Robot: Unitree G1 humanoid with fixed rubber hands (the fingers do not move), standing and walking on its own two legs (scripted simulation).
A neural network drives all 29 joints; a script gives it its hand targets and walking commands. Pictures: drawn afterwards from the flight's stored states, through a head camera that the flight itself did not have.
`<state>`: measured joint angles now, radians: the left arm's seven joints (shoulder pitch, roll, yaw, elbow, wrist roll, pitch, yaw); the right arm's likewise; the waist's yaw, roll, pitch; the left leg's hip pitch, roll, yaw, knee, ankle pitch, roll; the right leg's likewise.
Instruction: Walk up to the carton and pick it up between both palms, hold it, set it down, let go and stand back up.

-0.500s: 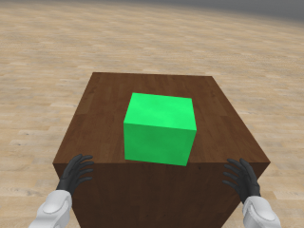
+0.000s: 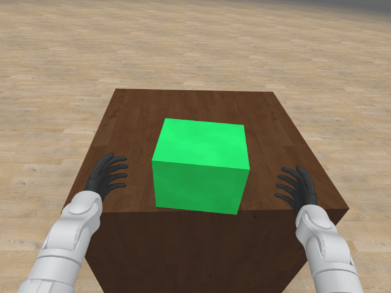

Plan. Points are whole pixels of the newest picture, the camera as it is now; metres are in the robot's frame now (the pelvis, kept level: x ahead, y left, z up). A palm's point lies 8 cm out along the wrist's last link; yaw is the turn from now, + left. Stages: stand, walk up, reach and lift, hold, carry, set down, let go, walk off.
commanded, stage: reach and lift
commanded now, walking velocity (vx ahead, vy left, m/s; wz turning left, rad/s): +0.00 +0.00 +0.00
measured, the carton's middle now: (200, 165) +0.47 -0.02 +0.01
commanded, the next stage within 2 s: none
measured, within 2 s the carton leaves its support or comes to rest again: neither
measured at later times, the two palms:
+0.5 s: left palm (119, 153) +0.39 +0.17 +0.13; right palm (300, 178) +0.35 -0.24 +0.09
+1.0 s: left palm (126, 130) +0.45 +0.16 +0.14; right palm (291, 154) +0.41 -0.23 +0.10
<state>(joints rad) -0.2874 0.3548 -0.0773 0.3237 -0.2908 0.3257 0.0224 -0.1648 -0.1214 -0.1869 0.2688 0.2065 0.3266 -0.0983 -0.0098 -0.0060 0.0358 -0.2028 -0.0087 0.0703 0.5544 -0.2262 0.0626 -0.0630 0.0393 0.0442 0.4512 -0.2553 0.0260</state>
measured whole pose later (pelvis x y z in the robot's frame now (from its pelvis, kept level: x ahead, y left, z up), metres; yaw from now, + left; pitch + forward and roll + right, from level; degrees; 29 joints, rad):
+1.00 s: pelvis +0.03 -0.02 +0.00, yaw +0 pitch +1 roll -2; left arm -0.76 0.35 -0.08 0.74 -0.28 0.26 0.00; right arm -0.64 -0.16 -0.19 0.73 0.20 0.21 -0.14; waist -0.04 -0.01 -0.01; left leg -0.30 -0.01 0.07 0.51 -0.23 0.06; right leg -0.18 0.04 0.04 0.45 -0.28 0.00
